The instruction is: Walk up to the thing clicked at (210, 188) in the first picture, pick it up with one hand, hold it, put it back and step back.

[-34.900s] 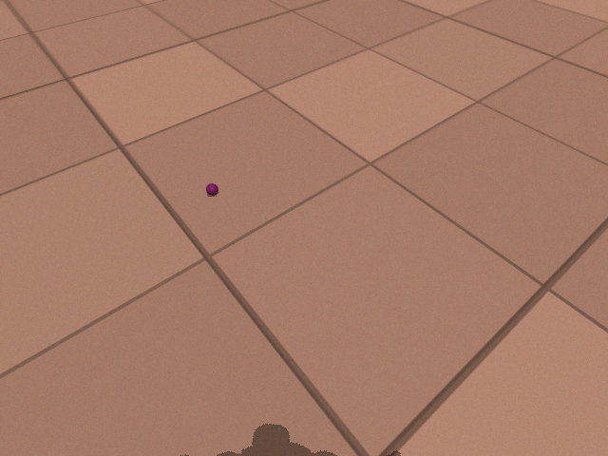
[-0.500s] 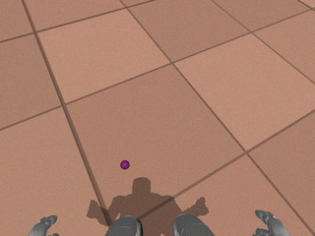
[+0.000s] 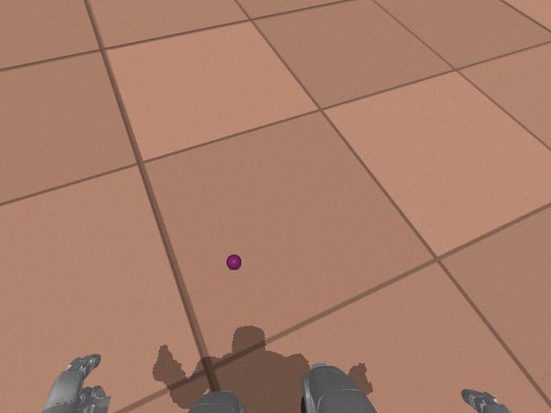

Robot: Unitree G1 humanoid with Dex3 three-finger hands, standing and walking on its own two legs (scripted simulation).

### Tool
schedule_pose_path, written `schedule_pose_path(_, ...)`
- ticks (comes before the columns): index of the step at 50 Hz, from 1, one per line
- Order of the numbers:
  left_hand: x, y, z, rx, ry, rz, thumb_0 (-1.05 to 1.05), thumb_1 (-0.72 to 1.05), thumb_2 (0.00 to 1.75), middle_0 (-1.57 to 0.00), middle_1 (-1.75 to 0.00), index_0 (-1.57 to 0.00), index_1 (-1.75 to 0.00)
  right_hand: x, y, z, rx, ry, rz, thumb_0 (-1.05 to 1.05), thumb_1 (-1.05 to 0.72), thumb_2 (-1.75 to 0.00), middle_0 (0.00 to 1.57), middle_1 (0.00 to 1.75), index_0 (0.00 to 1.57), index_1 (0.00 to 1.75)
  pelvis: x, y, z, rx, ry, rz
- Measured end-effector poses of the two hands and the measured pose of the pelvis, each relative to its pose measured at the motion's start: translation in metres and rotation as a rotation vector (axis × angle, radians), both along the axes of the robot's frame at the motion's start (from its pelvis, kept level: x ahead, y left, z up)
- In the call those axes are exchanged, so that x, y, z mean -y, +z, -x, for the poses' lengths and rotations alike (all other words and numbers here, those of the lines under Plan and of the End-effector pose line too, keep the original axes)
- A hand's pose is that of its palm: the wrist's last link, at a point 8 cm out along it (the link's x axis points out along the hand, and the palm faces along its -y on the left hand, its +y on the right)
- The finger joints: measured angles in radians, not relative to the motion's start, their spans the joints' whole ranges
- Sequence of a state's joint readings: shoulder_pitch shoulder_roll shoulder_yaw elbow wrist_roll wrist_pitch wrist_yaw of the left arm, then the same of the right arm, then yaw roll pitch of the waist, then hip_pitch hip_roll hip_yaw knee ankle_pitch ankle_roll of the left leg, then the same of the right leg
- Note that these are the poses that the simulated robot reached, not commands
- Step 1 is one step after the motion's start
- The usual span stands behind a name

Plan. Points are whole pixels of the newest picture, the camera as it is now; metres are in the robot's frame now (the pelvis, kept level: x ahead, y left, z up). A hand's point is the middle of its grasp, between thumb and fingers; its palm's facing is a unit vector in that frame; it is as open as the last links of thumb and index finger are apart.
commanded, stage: step back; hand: left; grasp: from above
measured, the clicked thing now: (233, 262) +0.63 +0.13 -0.73
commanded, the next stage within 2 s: none
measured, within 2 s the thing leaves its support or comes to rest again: neither
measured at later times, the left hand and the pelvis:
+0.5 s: hand out of the picture -0.07 +0.24 -0.13, palm faces -0.07 -0.91 -0.41, open 7.4 cm; pelvis -0.16 -0.02 +0.00, yaw -4 degrees
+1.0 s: hand out of the picture -0.23 +0.23 -0.15, palm faces -0.10 -0.91 -0.40, open 7.3 cm; pelvis -0.35 -0.04 -0.01, yaw -6 degrees
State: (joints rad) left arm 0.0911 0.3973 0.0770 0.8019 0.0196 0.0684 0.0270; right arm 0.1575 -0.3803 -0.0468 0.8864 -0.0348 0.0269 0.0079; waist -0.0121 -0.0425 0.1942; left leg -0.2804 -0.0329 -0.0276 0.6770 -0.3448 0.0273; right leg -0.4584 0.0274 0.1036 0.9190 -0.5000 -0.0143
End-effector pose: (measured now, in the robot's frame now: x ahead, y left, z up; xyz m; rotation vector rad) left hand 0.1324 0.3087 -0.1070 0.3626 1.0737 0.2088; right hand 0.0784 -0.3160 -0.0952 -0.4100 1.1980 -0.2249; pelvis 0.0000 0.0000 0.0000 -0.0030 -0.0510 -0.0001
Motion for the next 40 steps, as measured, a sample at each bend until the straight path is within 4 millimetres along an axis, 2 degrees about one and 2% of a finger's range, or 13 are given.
schedule_pose_path(4, -0.003, 0.001, 0.031, -0.033, 0.014, 0.012, 0.01, 0.91, 0.9, -0.2, -0.3, -0.21, -0.3, -0.007, 0.012, 0.021, 0.016, -0.006, 0.002, 0.01, -0.9, -0.9, 0.21, 0.3, 0.2, 0.3, 0.0, 0.009, 0.021, -0.013, -0.018, 0.02)
schedule_pose_path(9, -0.003, -0.002, 0.077, -0.091, -0.002, 0.006, 0.01, 0.91, 0.9, -0.2, -0.3, -0.21, -0.3, -0.006, 0.017, 0.039, 0.084, -0.015, 0.006, 0.01, -0.9, -0.9, 0.21, 0.3, 0.2, 0.3, 0.003, 0.009, 0.051, -0.015, -0.056, 0.026)
schedule_pose_path(13, 0.005, -0.006, 0.111, -0.123, -0.021, -0.003, 0.01, 0.91, 0.9, -0.2, -0.3, -0.21, -0.3, 0.006, 0.011, 0.059, 0.126, -0.016, 0.003, 0.01, -0.9, -0.9, 0.21, 0.3, 0.2, 0.3, 0.01, 0.002, 0.082, -0.011, -0.086, 0.02)
schedule_pose_path(17, 0.018, -0.007, 0.151, -0.135, -0.03, -0.019, 0.01, 0.91, 0.9, -0.2, -0.3, -0.21, -0.3, 0.026, -0.005, 0.087, 0.141, -0.036, -0.009, 0.01, -0.9, -0.9, 0.21, 0.3, 0.2, 0.3, 0.021, -0.008, 0.115, -0.006, -0.093, 0.034)
schedule_pose_path(22, 0.028, 0.008, 0.2, -0.156, -0.008, -0.023, 0.01, 0.91, 0.9, -0.2, -0.3, -0.21, -0.3, 0.033, -0.007, 0.134, 0.091, -0.073, -0.024, 0.01, -0.91, -0.9, 0.21, 0.3, 0.2, 0.3, 0.024, 0.002, 0.143, -0.008, -0.085, -0.015)
schedule_pose_path(25, 0.026, 0.013, 0.211, -0.137, -0.007, -0.036, 0.01, 0.9, 0.9, -0.2, -0.3, -0.21, -0.3, 0.032, -0.008, 0.164, 0.052, -0.071, -0.024, 0.01, -0.91, -0.9, 0.21, 0.3, 0.2, 0.3, 0.022, 0.005, 0.159, -0.017, -0.068, -0.024)
schedule_pose_path(28, 0.02, 0.014, 0.213, -0.08, -0.013, -0.044, 0.01, 0.9, 0.9, -0.2, -0.3, -0.21, -0.3, 0.027, -0.011, 0.194, 0.001, -0.059, -0.016, 0.01, -0.91, -0.9, 0.2, 0.3, 0.2, 0.3, 0.019, 0.002, 0.178, -0.021, -0.04, -0.017)
schedule_pose_path(33, 0.007, 0.0, 0.219, 0.007, -0.007, -0.021, 0.01, 0.9, 0.9, -0.2, -0.3, -0.21, -0.3, 0.01, -0.014, 0.234, -0.04, -0.034, -0.004, 0.01, -0.91, -0.9, 0.2, 0.3, 0.2, 0.3, 0.01, -0.007, 0.215, 0.003, -0.012, -0.033)
schedule_pose_path(36, 0.009, 0.001, 0.231, 0.004, -0.002, -0.004, 0.01, 0.91, 0.9, -0.2, -0.3, -0.21, -0.3, 0.001, -0.006, 0.252, -0.027, -0.024, -0.017, 0.01, -0.91, -0.9, 0.21, 0.3, 0.2, 0.3, 0.009, -0.001, 0.236, 0.004, -0.01, -0.001)
schedule_pose_path(40, 0.014, 0.003, 0.258, -0.003, -0.009, 0.013, 0.01, 0.91, 0.9, -0.2, -0.3, -0.21, -0.3, 0.003, 0.006, 0.268, 0.016, -0.02, -0.004, 0.01, -0.9, -0.9, 0.21, 0.3, 0.2, 0.3, 0.012, 0.006, 0.262, -0.011, -0.03, 0.015)
